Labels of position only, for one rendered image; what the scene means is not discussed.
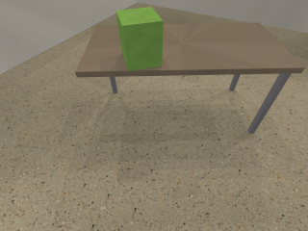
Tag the table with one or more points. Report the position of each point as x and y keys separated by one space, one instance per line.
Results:
x=198 y=49

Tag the carton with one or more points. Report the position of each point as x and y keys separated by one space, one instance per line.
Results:
x=141 y=38

